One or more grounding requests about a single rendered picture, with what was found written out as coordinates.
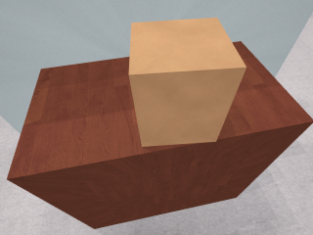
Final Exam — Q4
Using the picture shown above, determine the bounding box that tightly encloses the pedestal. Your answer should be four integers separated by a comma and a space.
7, 41, 313, 229

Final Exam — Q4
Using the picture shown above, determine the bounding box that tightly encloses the carton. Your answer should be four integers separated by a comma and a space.
128, 18, 246, 147

